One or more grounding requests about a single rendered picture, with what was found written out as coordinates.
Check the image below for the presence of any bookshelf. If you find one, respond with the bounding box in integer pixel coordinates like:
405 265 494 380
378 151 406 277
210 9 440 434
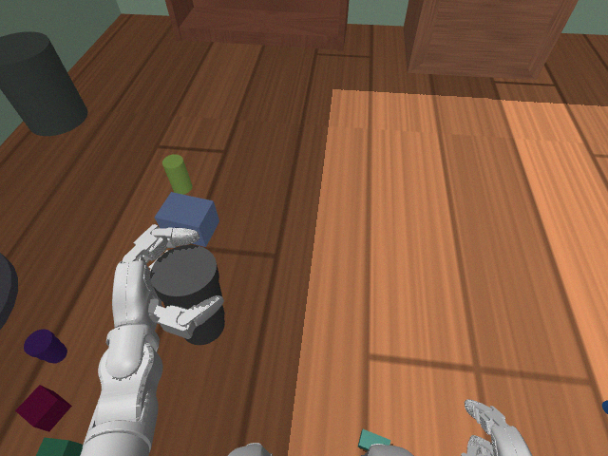
165 0 349 51

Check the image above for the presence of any left robot arm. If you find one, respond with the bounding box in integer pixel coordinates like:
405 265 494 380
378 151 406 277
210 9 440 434
80 323 162 456

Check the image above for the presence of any right robot hand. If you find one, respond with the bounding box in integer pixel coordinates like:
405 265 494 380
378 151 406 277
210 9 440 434
461 399 533 456

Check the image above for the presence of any left robot hand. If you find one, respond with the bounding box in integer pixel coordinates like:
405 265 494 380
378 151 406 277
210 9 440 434
112 224 224 339

